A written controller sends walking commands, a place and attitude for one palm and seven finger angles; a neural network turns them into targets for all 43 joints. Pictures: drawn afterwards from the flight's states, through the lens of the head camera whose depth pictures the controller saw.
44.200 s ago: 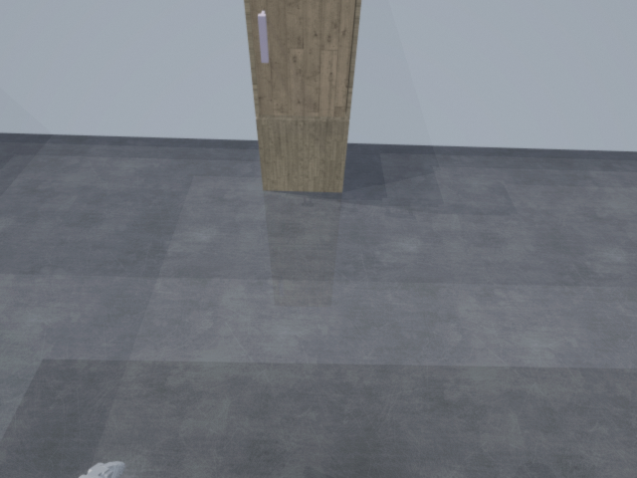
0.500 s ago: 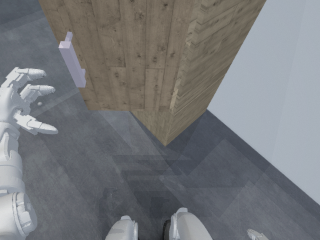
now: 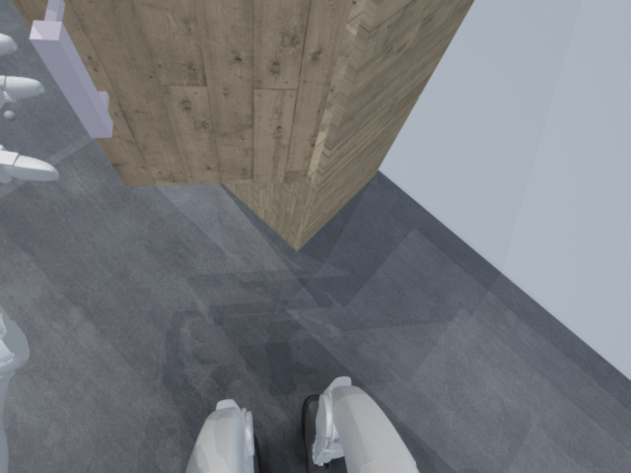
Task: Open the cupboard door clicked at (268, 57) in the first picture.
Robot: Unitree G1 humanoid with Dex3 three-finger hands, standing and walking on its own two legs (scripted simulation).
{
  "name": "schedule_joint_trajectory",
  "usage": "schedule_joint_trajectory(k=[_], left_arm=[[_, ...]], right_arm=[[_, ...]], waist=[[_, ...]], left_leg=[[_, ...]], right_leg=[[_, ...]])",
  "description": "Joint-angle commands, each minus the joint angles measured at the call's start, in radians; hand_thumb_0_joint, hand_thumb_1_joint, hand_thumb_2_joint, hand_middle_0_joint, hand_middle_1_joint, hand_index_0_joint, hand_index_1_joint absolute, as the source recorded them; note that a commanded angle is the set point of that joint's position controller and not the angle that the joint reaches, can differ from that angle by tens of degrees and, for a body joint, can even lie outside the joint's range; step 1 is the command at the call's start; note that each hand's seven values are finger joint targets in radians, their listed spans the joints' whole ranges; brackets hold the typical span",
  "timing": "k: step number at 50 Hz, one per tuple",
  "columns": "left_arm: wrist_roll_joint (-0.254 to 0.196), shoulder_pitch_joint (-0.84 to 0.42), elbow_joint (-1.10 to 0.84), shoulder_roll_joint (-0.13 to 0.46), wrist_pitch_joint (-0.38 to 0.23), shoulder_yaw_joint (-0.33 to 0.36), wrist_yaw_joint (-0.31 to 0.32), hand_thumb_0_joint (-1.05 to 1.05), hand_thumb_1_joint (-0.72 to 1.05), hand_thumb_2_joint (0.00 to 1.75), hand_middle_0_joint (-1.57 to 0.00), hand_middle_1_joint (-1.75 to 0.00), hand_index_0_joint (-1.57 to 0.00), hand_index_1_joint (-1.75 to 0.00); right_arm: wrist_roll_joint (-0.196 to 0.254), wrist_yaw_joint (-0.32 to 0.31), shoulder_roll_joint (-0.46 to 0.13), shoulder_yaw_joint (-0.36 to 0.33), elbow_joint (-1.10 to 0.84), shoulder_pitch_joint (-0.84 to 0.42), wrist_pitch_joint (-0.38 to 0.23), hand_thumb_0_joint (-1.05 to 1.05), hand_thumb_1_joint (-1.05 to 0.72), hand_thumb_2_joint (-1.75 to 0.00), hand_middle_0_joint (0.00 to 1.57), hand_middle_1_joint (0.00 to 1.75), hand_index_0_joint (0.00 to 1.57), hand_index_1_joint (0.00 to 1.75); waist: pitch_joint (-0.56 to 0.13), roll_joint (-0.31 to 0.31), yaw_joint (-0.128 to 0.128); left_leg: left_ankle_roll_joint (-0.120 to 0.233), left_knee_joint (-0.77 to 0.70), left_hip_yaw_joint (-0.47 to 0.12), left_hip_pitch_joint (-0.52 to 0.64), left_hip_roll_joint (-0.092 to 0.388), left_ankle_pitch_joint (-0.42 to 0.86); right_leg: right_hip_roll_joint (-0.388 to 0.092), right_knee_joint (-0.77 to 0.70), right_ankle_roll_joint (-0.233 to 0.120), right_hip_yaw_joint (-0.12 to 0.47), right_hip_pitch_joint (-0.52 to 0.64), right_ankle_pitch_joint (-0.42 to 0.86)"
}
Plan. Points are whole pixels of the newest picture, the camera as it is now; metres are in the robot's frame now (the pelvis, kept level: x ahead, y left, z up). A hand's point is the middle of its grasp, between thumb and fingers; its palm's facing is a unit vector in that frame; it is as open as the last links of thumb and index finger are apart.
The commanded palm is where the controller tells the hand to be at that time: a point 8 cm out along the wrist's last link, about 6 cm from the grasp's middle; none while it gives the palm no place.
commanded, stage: move the hooked fingers beside the handle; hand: left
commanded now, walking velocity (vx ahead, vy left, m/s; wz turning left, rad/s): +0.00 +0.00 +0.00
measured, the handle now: (80, 73) +0.57 +0.24 +0.05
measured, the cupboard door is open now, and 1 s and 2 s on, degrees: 48 48 48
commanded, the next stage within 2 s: slide the fingers in behind the handle in 1.04 s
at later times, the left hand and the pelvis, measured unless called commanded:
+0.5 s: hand (24, 89) +0.55 +0.29 +0.06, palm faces +0.02 -1.00 +0.00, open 14.0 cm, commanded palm +0.53 +0.32 +0.06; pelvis +0.02 +0.01 +0.00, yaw -2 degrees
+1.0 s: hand (18, 97) +0.53 +0.29 +0.06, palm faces +0.02 -1.00 -0.01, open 14.0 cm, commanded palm +0.52 +0.32 +0.06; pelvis +0.02 +0.01 +0.01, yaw -1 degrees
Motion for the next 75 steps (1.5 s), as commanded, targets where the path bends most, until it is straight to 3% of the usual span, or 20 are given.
schedule_joint_trajectory(k=[1,5,8,12,15,19,26,30,31,34,36,42,44,51,54,57,60,69,71,75], left_arm=[[-0.001,-0.394,-0.236,0.373,-0.047,0.046,0.003,0.0,-0.5,0.3,-0.3,-1.2,-0.3,-1.2],[-0.006,-0.424,-0.188,0.356,-0.037,0.042,0.016,0.0,-0.5,0.3,-0.3,-1.2,-0.3,-1.2],[0.021,-0.445,-0.186,0.394,-0.028,0.046,0.026,0.0,-0.5,0.3,-0.3,-1.2,-0.3,-1.2],[0.034,-0.526,-0.161,0.386,-0.024,0.022,0.037,0.0,-0.5,0.3,-0.3,-1.2,-0.3,-1.2],[0.034,-0.415,-0.168,0.389,-0.02,0.044,0.028,0.0,-0.5,0.3,-0.3,-1.2,-0.3,-1.2],[0.023,-0.38,-0.171,0.371,-0.004,0.044,0.024,0.0,-0.5,0.3,-0.3,-1.2,-0.3,-1.2],[0.028,-0.383,-0.283,0.455,-0.046,0.117,0.046,0.0,-0.5,0.3,-0.3,-1.2,-0.3,-1.2],[0.001,-0.355,-0.252,0.318,-0.035,0.032,0.023,0.0,-0.5,0.3,-0.3,-1.2,-0.3,-1.2],[0.003,-0.362,-0.256,0.354,-0.032,0.053,0.021,0.0,-0.5,0.3,-0.3,-1.2,-0.3,-1.2],[-0.003,-0.385,-0.248,0.316,-0.027,0.023,0.019,0.0,-0.5,0.3,-0.3,-1.2,-0.3,-1.2],[-0.008,-0.388,-0.297,0.303,-0.042,0.018,0.022,0.0,-0.5,0.3,-0.3,-1.2,-0.3,-1.2],[-0.01,-0.332,-0.268,0.258,-0.044,0.002,0.034,0.0,-0.5,0.3,-0.3,-1.2,-0.3,-1.2],[-0.006,-0.344,-0.237,0.288,-0.04,0.019,0.045,0.0,-0.5,0.3,-0.3,-1.2,-0.3,-1.2],[0.006,-0.399,-0.261,0.324,-0.073,0.031,0.051,0.0,-0.5,0.3,-0.3,-1.2,-0.3,-1.2],[0.01,-0.391,-0.199,0.318,-0.056,0.015,0.044,0.0,-0.5,0.3,-0.3,-1.2,-0.3,-1.2],[0.007,-0.376,-0.209,0.356,-0.057,0.048,0.037,0.0,-0.5,0.3,-0.3,-1.2,-0.3,-1.2],[-0.002,-0.392,-0.191,0.318,-0.05,0.017,0.026,0.0,-0.5,0.3,-0.3,-1.2,-0.3,-1.2],[-0.002,-0.409,-0.237,0.28,-0.042,-0.003,0.05,0.0,-0.5,0.3,-0.3,-1.2,-0.3,-1.2],[0.004,-0.459,-0.275,0.273,-0.05,-0.021,0.061,0.0,-0.5,0.3,-0.3,-1.2,-0.3,-1.2],[0.012,-0.463,-0.239,0.215,-0.046,-0.059,0.078,0.0,-0.5,0.3,-0.3,-1.2,-0.3,-1.2]], right_arm=[[-0.009,-0.011,-0.206,-0.076,-0.043,0.214,0.01,0.0,-0.9,-0.9,0.2,0.3,0.2,0.3],[-0.013,-0.007,-0.206,-0.072,-0.038,0.224,0.025,0.0,-0.9,-0.9,0.2,0.3,0.2,0.3],[-0.016,-0.005,-0.209,-0.07,-0.032,0.238,0.035,0.0,-0.9,-0.9,0.2,0.3,0.2,0.3],[-0.021,-0.004,-0.212,-0.064,-0.019,0.259,0.045,0.0,-0.9,-0.9,0.2,0.3,0.2,0.3],[-0.025,0.004,-0.209,-0.067,-0.04,0.274,0.049,0.0,-0.9,-0.9,0.2,0.3,0.2,0.3],[-0.022,0.013,-0.207,-0.071,-0.043,0.268,0.066,0.0,-0.9,-0.9,0.2,0.3,0.2,0.3],[-0.03,0.019,-0.206,-0.084,-0.044,0.271,0.056,0.0,-0.9,-0.9,0.2,0.3,0.2,0.3],[-0.02,0.024,-0.198,-0.082,-0.033,0.267,0.069,0.0,-0.9,-0.9,0.2,0.3,0.2,0.3],[-0.021,0.02,-0.204,-0.085,-0.027,0.266,0.07,0.0,-0.9,-0.9,0.2,0.3,0.2,0.3],[-0.02,0.017,-0.198,-0.082,-0.022,0.259,0.072,0.0,-0.9,-0.9,0.2,0.3,0.2,0.3],[-0.022,0.018,-0.195,-0.085,-0.025,0.264,0.073,0.0,-0.9,-0.9,0.2,0.3,0.2,0.3],[-0.021,0.023,-0.188,-0.089,-0.03,0.248,0.076,0.0,-0.9,-0.9,0.2,0.3,0.2,0.3],[-0.019,0.018,-0.193,-0.087,-0.033,0.238,0.073,0.0,-0.9,-0.9,0.2,0.3,0.2,0.3],[-0.022,0.015,-0.191,-0.083,-0.033,0.23,0.059,0.0,-0.9,-0.9,0.2,0.3,0.2,0.3],[-0.018,0.012,-0.192,-0.075,-0.035,0.221,0.058,0.0,-0.9,-0.9,0.2,0.3,0.2,0.3],[-0.018,0.009,-0.199,-0.08,-0.041,0.228,0.052,0.0,-0.9,-0.9,0.2,0.3,0.2,0.3],[-0.015,0.01,-0.194,-0.071,-0.043,0.226,0.051,0.0,-0.9,-0.9,0.2,0.3,0.2,0.3],[-0.016,0.018,-0.194,-0.077,-0.026,0.239,0.058,0.0,-0.9,-0.9,0.2,0.3,0.2,0.3],[-0.018,0.018,-0.193,-0.075,-0.019,0.241,0.058,0.0,-0.9,-0.9,0.2,0.3,0.2,0.3],[-0.021,0.017,-0.188,-0.075,-0.012,0.244,0.056,0.0,-0.9,-0.9,0.2,0.3,0.2,0.3]], waist=[[-0.574,0.289,0.023],[-0.508,0.222,-0.013],[-0.533,0.267,-0.013],[-0.514,0.269,-0.052],[-0.581,0.315,-0.013],[-0.526,0.236,-0.023],[-0.612,0.324,0.009],[-0.527,0.298,-0.02],[-0.531,0.304,-0.014],[-0.512,0.281,-0.024],[-0.568,0.33,-0.015],[-0.523,0.3,-0.004],[-0.48,0.226,-0.014],[-0.536,0.295,-0.009],[-0.481,0.24,-0.023],[-0.539,0.249,-0.009],[-0.503,0.241,-0.023],[-0.545,0.267,-0.021],[-0.549,0.321,-0.025],[-0.507,0.268,-0.044]], left_leg=[[-0.086,-0.149,-0.141,0.419,0.028,0.651],[-0.076,-0.144,-0.149,0.378,0.032,0.619],[-0.079,-0.145,-0.145,0.385,0.033,0.614],[-0.085,-0.135,-0.169,0.405,0.042,0.636],[-0.093,-0.135,-0.164,0.446,0.041,0.742],[-0.078,-0.142,-0.154,0.402,0.045,0.704],[-0.092,-0.138,-0.154,0.464,0.046,0.788],[-0.09,-0.147,-0.162,0.51,0.053,0.817],[-0.092,-0.152,-0.159,0.505,0.053,0.797],[-0.087,-0.153,-0.156,0.481,0.047,0.755],[-0.102,-0.153,-0.165,0.551,0.05,0.834],[-0.104,-0.161,-0.163,0.537,0.05,0.817],[-0.087,-0.164,-0.15,0.451,0.042,0.726],[-0.097,-0.146,-0.149,0.471,0.041,0.737],[-0.078,-0.151,-0.137,0.384,0.033,0.623],[-0.08,-0.143,-0.141,0.398,0.032,0.649],[-0.069,-0.142,-0.135,0.356,0.029,0.593],[-0.077,-0.145,-0.147,0.416,0.034,0.611],[-0.09,-0.15,-0.158,0.46,0.037,0.645],[-0.078,-0.155,-0.158,0.43,0.034,0.583]], right_leg=[[0.027,-0.057,0.0,0.082,0.267,0.246],[0.035,-0.067,0.003,0.073,0.245,0.235],[0.032,-0.07,0.005,0.075,0.239,0.226],[0.037,-0.068,0.005,0.063,0.181,0.212],[0.037,-0.058,-0.002,0.064,0.217,0.267],[0.041,-0.077,0.008,0.064,0.241,0.273],[0.044,-0.066,-0.002,0.07,0.285,0.317],[0.049,-0.092,0.002,0.059,0.221,0.296],[0.047,-0.095,0.004,0.061,0.226,0.283],[0.046,-0.098,0.006,0.061,0.23,0.276],[0.046,-0.094,0.002,0.059,0.222,0.296],[0.046,-0.1,0.0,0.056,0.223,0.281],[0.046,-0.104,0.003,0.063,0.261,0.277],[0.043,-0.082,-0.001,0.07,0.258,0.288],[0.043,-0.087,0.003,0.074,0.269,0.255],[0.043,-0.078,0.001,0.076,0.285,0.27],[0.043,-0.076,-0.001,0.075,0.274,0.258],[0.042,-0.083,0.003,0.071,0.236,0.233],[0.041,-0.082,0.001,0.067,0.204,0.225],[0.043,-0.09,-0.001,0.064,0.199,0.202]])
